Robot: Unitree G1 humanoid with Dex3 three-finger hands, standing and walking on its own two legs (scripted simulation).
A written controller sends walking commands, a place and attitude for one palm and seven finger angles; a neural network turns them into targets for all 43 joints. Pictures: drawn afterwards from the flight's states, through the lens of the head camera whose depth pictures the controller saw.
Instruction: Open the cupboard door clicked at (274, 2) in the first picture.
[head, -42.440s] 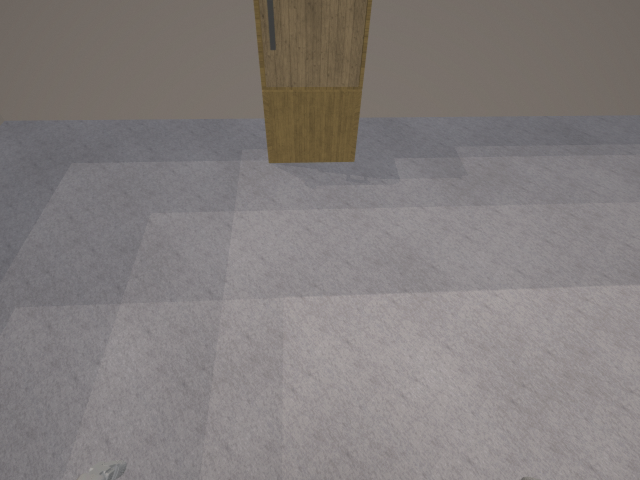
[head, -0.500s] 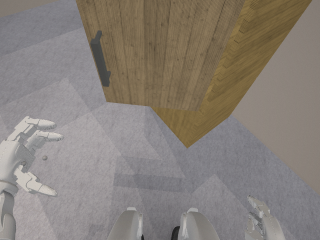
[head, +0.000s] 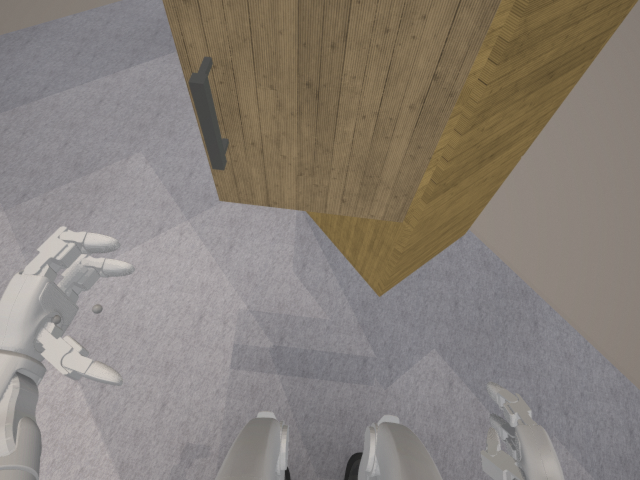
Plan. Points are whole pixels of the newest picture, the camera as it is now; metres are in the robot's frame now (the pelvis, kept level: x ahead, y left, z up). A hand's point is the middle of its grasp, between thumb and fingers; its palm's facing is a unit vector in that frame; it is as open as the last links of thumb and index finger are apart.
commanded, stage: move the hooked fingers beside the handle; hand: left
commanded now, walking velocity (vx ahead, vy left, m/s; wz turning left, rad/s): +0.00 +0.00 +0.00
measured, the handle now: (213, 118) +0.61 +0.21 +0.02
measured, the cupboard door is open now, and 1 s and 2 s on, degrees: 47 47 47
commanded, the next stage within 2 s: none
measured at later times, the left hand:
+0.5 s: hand (129, 229) +0.39 +0.27 +0.03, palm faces -0.05 -1.00 -0.03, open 14.0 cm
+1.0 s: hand (146, 180) +0.47 +0.27 +0.03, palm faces -0.05 -1.00 -0.02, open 14.0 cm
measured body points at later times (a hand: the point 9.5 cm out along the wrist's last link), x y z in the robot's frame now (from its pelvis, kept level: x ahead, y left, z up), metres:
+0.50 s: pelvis +0.00 +0.00 +0.00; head +0.13 +0.03 +0.43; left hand +0.39 +0.32 +0.04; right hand +0.11 -0.27 -0.10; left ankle +0.02 +0.08 -0.63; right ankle +0.05 -0.11 -0.63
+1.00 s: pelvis +0.00 +0.01 -0.02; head +0.16 +0.04 +0.40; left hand +0.47 +0.33 +0.04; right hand +0.05 -0.27 -0.11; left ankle +0.02 +0.08 -0.63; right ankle +0.05 -0.11 -0.63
